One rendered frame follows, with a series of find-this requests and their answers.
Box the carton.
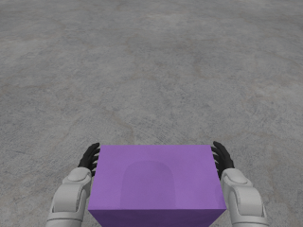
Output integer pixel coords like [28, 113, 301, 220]
[87, 145, 227, 227]

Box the right robot forearm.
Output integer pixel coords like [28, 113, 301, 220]
[221, 167, 270, 227]

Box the robot right hand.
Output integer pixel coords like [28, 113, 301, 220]
[211, 141, 234, 180]

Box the left robot forearm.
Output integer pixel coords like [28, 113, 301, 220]
[45, 166, 92, 227]

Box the robot left hand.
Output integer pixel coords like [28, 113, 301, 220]
[78, 142, 100, 177]

